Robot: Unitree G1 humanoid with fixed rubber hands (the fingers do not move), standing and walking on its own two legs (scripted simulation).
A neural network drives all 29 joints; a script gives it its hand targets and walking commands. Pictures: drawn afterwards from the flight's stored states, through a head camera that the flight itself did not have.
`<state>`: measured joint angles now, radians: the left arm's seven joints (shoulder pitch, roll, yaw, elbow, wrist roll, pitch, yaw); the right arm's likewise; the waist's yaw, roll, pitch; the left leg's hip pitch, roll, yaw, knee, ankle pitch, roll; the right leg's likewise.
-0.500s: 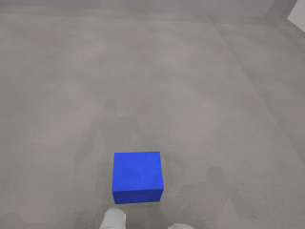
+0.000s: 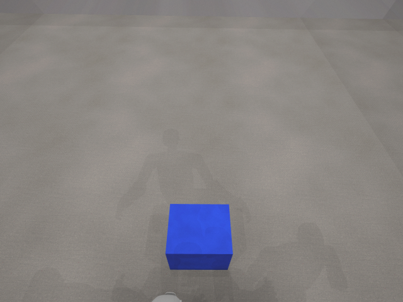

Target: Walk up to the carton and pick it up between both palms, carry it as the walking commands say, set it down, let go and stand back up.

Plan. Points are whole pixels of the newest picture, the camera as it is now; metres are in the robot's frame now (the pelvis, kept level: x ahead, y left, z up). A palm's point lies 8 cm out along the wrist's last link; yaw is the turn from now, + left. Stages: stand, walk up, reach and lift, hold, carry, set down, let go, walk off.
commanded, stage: walk up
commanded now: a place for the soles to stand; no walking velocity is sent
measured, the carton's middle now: (199, 237) +0.49 +0.02 -0.62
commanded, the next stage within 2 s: reach and lift in 1.36 s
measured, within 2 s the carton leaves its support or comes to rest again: neither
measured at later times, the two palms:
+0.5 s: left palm out of the picture +0.10 +0.33 -0.10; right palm out of the picture +0.12 -0.31 -0.08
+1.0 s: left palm out of the picture +0.10 +0.33 -0.08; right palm out of the picture +0.11 -0.31 -0.07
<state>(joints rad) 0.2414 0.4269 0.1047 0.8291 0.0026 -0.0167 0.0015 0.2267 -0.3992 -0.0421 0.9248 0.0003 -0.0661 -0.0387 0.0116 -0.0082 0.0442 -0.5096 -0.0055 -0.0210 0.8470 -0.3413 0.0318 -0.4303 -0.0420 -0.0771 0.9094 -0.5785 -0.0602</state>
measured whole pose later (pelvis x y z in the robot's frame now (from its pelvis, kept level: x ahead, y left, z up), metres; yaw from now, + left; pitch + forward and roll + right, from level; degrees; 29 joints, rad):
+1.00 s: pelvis +0.01 +0.00 +0.02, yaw +0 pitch +2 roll -1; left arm 0.17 0.43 0.10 0.96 0.00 -0.03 -0.01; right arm 0.20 -0.39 -0.03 0.93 0.00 -0.07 -0.01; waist 0.01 -0.02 -0.04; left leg -0.47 -0.01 -0.03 0.71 -0.28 0.01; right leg -0.38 -0.04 -0.08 0.72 -0.38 -0.03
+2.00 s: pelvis +0.05 +0.00 -0.01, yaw +0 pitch +15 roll -1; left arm -0.04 0.38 0.11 0.64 0.00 0.04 0.00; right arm -0.09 -0.31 -0.08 0.68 -0.01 0.03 0.03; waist 0.01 0.00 0.05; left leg -0.79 0.00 -0.03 0.93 -0.39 0.00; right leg -0.68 -0.04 -0.06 0.91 -0.49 -0.01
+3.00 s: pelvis -0.03 +0.00 -0.06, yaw -2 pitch +38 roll -2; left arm -1.19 0.38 0.28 0.66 -0.01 0.22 0.06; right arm -1.22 -0.41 -0.26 0.74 0.00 0.19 0.04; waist 0.01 0.00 0.31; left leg -1.43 0.00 -0.04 1.02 -0.23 0.01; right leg -1.35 -0.03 -0.06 1.05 -0.36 0.00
